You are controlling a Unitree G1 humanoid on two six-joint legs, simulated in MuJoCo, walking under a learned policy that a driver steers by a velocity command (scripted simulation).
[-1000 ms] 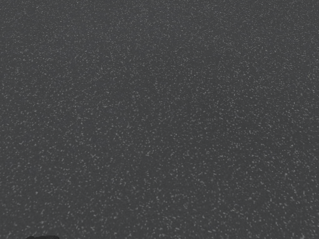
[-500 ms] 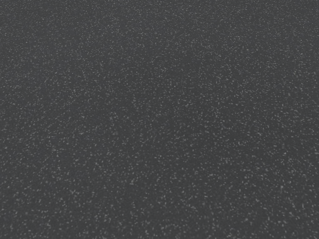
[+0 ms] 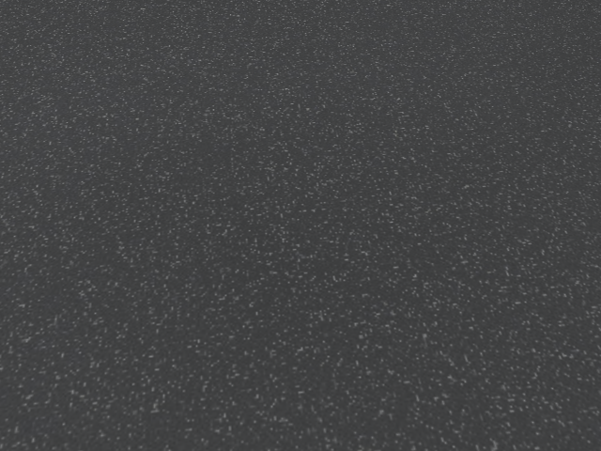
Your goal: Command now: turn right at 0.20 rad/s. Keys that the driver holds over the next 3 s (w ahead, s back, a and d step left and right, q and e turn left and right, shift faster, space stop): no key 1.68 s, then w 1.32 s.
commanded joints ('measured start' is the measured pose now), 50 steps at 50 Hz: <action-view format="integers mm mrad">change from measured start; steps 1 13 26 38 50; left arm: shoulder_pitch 83 -64 -3 47 70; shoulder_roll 147 71 58 64 52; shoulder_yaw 36 -3 2 -1 -12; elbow -44 17 133 256 335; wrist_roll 11 16 20 16 14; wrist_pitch -10 -49 -42 -47 -48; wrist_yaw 9 11 20 34 41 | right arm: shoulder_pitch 52 32 12 14 36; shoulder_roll -112 -74 -97 -75 -62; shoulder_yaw -18 -7 2 11 19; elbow -24 16 77 149 215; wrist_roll -14 -14 -26 -21 -18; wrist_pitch -23 -9 -36 -29 -24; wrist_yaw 10 0 1 -3 -8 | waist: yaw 23 6 28 32 36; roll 39 -126 23 -3 4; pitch -159 -92 -21 -9 3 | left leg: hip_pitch -37 30 41 49 46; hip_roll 95 -20 -6 -27 -40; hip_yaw -88 -50 -90 -72 -62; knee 53 19 -78 -80 -90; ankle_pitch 216 10 96 112 113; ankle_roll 71 -53 17 25 24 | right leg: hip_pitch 311 104 78 89 92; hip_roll -104 -175 -29 -27 -23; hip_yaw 124 176 61 49 37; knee -231 -186 -132 -137 -145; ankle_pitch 418 394 118 146 147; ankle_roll -84 -227 -64 -51 -49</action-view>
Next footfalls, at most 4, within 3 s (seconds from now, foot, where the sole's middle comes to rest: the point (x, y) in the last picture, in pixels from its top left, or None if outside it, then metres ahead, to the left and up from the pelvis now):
0.02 right None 0.03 -0.13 -0.77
0.30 left None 0.04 0.13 -0.77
2.36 left None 0.43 0.11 -0.77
2.92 right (356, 339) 0.74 -0.14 -0.77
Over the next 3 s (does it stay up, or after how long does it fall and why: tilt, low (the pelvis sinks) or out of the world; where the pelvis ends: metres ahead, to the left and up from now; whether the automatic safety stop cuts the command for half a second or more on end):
stays up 0.60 -0.04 -0.01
